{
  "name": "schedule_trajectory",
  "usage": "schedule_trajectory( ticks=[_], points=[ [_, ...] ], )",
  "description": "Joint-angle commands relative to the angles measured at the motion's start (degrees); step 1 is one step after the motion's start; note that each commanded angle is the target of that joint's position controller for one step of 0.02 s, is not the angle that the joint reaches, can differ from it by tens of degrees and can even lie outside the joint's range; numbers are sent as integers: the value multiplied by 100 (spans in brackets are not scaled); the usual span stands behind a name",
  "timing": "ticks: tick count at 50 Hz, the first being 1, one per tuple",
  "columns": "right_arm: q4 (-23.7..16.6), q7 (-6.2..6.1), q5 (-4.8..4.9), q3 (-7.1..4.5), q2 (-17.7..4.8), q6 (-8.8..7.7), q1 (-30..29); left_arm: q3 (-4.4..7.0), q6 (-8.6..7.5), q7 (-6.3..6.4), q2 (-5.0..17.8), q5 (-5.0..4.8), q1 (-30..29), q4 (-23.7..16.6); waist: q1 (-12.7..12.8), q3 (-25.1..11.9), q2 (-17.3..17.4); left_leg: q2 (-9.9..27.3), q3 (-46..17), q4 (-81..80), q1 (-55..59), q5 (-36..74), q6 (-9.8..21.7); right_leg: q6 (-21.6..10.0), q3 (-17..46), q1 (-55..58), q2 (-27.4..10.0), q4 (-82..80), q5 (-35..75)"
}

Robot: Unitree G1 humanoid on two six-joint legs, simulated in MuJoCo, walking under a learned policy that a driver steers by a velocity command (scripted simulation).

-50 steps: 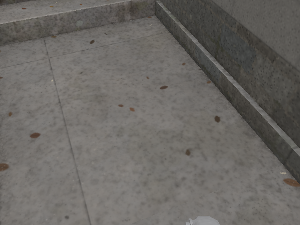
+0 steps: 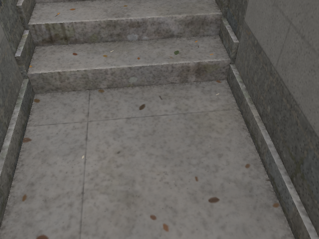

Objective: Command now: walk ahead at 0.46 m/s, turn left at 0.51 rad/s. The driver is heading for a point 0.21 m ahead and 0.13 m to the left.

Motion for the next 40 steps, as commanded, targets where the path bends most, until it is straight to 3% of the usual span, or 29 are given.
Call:
schedule_trajectory(
  ticks=[1, 2, 3, 5, 6, 7, 9, 10, 11, 14, 15, 16, 19, 20, 21, 22, 23, 24, 25, 26, 27, 28, 30, 33, 34, 35, 36, 37, 40],
  points=[
    [875, -116, -153, -364, -1068, -97, 3188, -3, -139, -286, 327, -143, -794, -1003, -959, -730, 887, 1518, -3789, -1957, 5622, 2620, 1591, -191, 2065, -5730, 1162, 4558, -180],
    [701, -76, -15, -318, -862, -214, 2316, 44, -236, -174, 531, -256, -1132, -1072, -765, -74, 736, 1642, -3244, -1727, 4547, 3374, 1516, -179, 2519, -5931, 742, 4910, 172],
    [653, -64, 53, -159, -379, -267, 1812, 128, -230, -34, 682, -255, -1062, -1078, -283, -387, 289, 1613, -2979, -1823, 3618, 3946, 1443, -310, 2601, -5245, 518, 4854, 359],
    [447, 33, 96, 23, 74, -201, 968, -48, -208, 150, -19, -262, -674, -1049, 571, -236, -182, 1623, -2398, -2015, 1613, 4963, 1310, -536, 2436, -4166, 222, 4491, 630],
    [265, 90, 95, 32, 115, -168, 660, -16, -165, 202, 77, -291, -638, -1108, 709, -105, -310, 1522, -2035, -2088, 1050, 5019, 1257, -379, 2169, -3957, 184, 4163, 268],
    [146, 110, 54, -22, -92, -241, 688, 39, -145, 209, 160, -268, -555, -1092, 733, -83, -266, 1307, -1666, -2210, 804, 4832, 1128, -171, 1964, -3832, 159, 3683, 407],
    [93, 179, -82, -109, -391, -354, 1025, 144, -125, 187, 274, -397, -576, -1042, 664, -139, 12, 938, -1178, -2112, 510, 5177, 884, 288, 1662, -3467, 175, 2680, 1421],
    [55, 173, -29, -167, -503, -406, 1074, 127, -106, 134, 214, -431, -831, -1075, 578, -95, 272, 784, -957, -2079, 404, 5334, 713, 380, 1518, -3256, 225, 2100, 1760],
    [99, 153, -31, -173, -422, -424, 1233, 113, -77, 115, 131, -415, -1155, -1091, 456, -34, 302, 756, -907, -2071, 367, 5279, 546, 391, 1451, -3097, 234, 1542, 2038],
    [223, 143, 53, -301, -570, -426, 1680, 152, -20, 93, 249, -391, -1737, -1124, 323, 193, 342, 1114, -1324, -1908, 1179, 5314, 281, 196, 1545, -3456, 278, 347, 2580],
    [-1, -215, 238, -139, -451, -168, 1564, 212, -23, 528, 474, -675, -2046, -1406, 210, 141, 415, 1264, -1468, -1656, 1388, 5089, 321, 26, 1491, -3551, 632, 123, 2010],
    [-53, -326, 256, -108, -363, -79, 1566, 220, -29, 657, 477, -755, -2064, -1347, 244, 92, 666, 1226, -1458, -1539, 1508, 5310, 314, -88, 1533, -3460, 711, -152, 2040],
    [-299, -388, 271, -147, -543, -58, 1051, 340, -118, 717, 709, -568, -1022, -988, 749, -251, 788, 919, -1361, -756, 1846, 5189, 34, -438, 1557, -2378, 901, -1630, 3095],
    [-440, -359, 247, -98, -389, -116, 802, 366, -133, 741, 805, -454, -375, -773, 957, -605, 625, 620, -1252, -103, 1323, 4190, -115, -622, 1986, -1322, 466, -1639, 4064],
    [-495, -364, 127, -13, -27, -167, 1084, 367, -64, 753, 965, -377, 236, -717, 1005, -1156, -501, -35, -898, 1707, 286, 880, -396, -1387, 3126, 66, -774, -1212, 6837],
    [-425, -337, 159, 51, 147, -107, 1962, 270, -39, 730, 861, -339, 104, -709, 610, -1727, -1638, -256, -1046, 2876, -308, -2313, -597, -2388, 4560, 300, -1845, -1611, 7104],
    [-366, -307, 240, -34, -245, -1, 1940, 192, -26, 697, 528, -451, -440, -866, 448, -1391, -1198, 85, -1070, 3598, -545, -2144, -652, -2448, 4747, -447, -1739, -1900, 5306],
    [-511, -308, 240, -87, -496, 132, 1360, 154, 23, 675, 388, -535, -937, -1061, 501, -916, -647, 310, -882, 3857, -776, -1786, -729, -2175, 4144, -1091, -1385, -1983, 3847],
    [-582, -328, 197, -112, -500, 270, 1039, 112, 89, 651, 348, -547, -1242, -1132, 462, -608, -273, 510, -786, 3584, -615, -1535, -759, -1909, 3720, -1861, -1073, -2209, 2667],
    [-640, -357, 146, -110, -422, 390, 939, 99, 153, 634, 374, -542, -1483, -1144, 310, -335, -207, 717, -725, 2842, -194, -1372, -772, -1639, 3389, -2569, -800, -2411, 1754],
    [-722, -368, 138, -28, -163, 455, 855, 144, 219, 624, 533, -492, -1588, -1093, 194, -120, -353, 708, -436, 1961, 343, -1263, -767, -1415, 2931, -3193, -434, -2581, 1530],
    [-736, -417, 171, 46, 42, 446, 737, 186, 273, 628, 618, -480, -1481, -1033, 279, -22, -533, 626, -215, 1237, 605, -1294, -774, -1363, 2660, -3316, -217, -2644, 1625],
    [-672, -417, 183, 61, -28, 403, 719, 237, 297, 614, 727, -458, -1127, -938, 408, -306, -787, 590, -176, 180, 937, -997, -850, -1471, 2633, -2833, -202, -2432, 1767],
    [-541, -401, 201, 13, -254, 443, 902, 170, 310, 593, 615, -591, -969, -928, 236, -373, -669, 507, -19, -1040, 1786, 38, -632, -1181, 2718, -3035, -225, -2278, 518],
    [-650, -380, 77, 21, -383, 452, 807, 121, 331, 587, 517, -574, -872, -918, 251, -293, -494, 784, -305, -1347, 1958, 191, -471, -862, 2670, -3230, -93, -2193, -96],
    [-741, -383, -30, -71, -861, 470, 625, 151, 321, 579, 540, -549, -681, -914, 544, -97, 167, 1253, -823, -1426, 1614, -415, -172, -534, 2179, -3378, 347, -1819, -260],
    [-678, -320, -23, -25, -659, 428, 499, 146, 310, 577, 460, -531, -896, -924, 619, -27, 801, 1293, -996, -1863, 576, -1729, -2, -326, 1679, -2604, 654, -1435, 434],
    [-748, -332, 1, 25, -512, 359, 238, 153, 293, 588, 480, -484, -1005, -917, 678, 256, 893, 1192, -1037, -2184, 21, -2122, -88, -243, 1623, -2178, 722, -1190, 928],
    [-707, -319, 10, 49, -500, 158, 111, 150, 267, 599, 411, -469, -705, -673, 827, 422, 887, 1103, -913, -2132, -18, -1507, -303, -333, 1741, -1891, 632, -1130, 1414]
  ],
)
